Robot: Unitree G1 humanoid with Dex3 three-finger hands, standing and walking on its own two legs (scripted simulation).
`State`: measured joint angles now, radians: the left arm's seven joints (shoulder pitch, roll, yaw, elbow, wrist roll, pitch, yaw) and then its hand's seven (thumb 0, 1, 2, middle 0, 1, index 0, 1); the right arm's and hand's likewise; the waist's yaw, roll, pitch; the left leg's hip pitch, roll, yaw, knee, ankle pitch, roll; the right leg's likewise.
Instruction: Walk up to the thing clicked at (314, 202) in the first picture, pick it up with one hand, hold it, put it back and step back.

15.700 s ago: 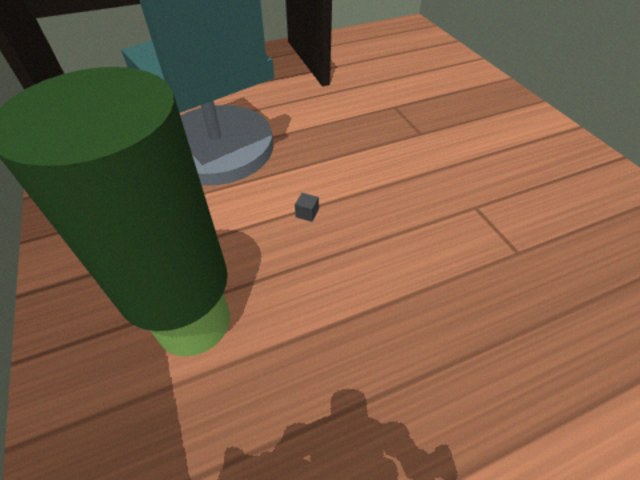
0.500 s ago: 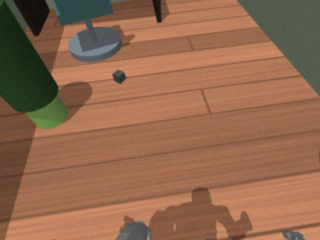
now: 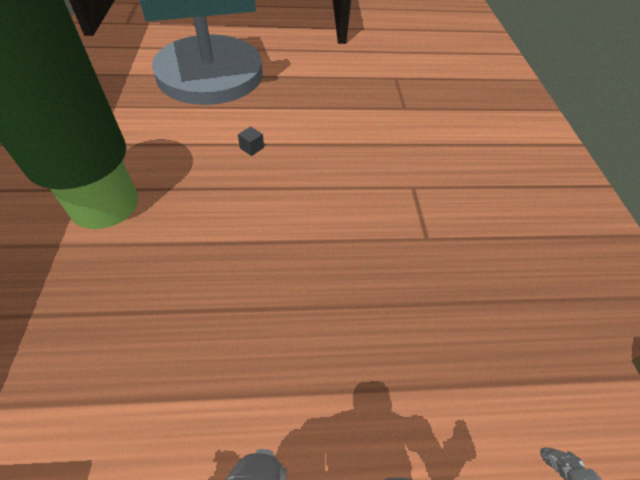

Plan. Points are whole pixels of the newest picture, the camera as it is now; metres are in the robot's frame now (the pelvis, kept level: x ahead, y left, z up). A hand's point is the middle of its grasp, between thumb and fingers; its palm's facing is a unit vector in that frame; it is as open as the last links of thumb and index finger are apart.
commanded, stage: walk up
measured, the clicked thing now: (251, 141) +1.51 +0.28 -0.71
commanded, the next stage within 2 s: stand in 1.00 s
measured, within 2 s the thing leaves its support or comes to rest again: neither
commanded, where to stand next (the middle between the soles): +0.10 -0.04 m, yaw +2 degrees
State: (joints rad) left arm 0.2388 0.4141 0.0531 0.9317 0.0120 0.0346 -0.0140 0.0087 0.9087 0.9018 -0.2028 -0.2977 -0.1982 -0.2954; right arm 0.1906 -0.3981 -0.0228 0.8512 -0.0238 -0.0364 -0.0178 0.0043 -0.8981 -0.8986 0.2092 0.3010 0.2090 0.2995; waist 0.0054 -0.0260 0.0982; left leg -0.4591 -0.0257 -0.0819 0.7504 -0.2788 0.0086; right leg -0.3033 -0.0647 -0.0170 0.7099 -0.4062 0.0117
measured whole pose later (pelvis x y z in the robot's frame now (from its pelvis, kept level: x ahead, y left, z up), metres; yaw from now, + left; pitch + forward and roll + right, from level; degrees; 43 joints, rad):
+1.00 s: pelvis +0.03 -0.02 +0.02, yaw +5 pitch -1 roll -1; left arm 0.09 0.38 0.04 1.08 0.01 0.04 -0.02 0.01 0.91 0.90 -0.20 -0.30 -0.20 -0.30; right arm 0.08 -0.35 0.01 1.10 -0.01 -0.03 -0.01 0.00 -0.90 -0.90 0.21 0.30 0.21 0.30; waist 0.02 -0.02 0.08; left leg -0.30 -0.02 -0.15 0.51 -0.19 -0.03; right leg -0.10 -0.07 -0.12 0.46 -0.33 0.04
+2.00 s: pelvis +0.03 -0.02 +0.03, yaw +2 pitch -2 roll +0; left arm 0.13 0.36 0.01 1.12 0.01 0.01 -0.01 0.01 0.91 0.90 -0.20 -0.30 -0.20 -0.30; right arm 0.09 -0.34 0.00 1.15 -0.01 0.00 0.01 0.00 -0.90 -0.90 0.21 0.30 0.20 0.30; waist 0.00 -0.01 0.06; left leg -0.21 0.00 -0.09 0.37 -0.13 -0.03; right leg -0.06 -0.06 -0.06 0.36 -0.26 0.04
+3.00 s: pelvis +0.03 -0.03 +0.03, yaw +1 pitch -2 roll +0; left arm 0.14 0.36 0.01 1.11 0.01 0.01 -0.01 0.01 0.91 0.90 -0.20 -0.30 -0.20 -0.30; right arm 0.10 -0.35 0.01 1.13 -0.01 -0.01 0.01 0.00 -0.90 -0.90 0.20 0.30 0.20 0.30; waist 0.00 -0.01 0.06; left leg -0.20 0.02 -0.08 0.37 -0.14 -0.04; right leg -0.04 -0.05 -0.06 0.34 -0.26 0.04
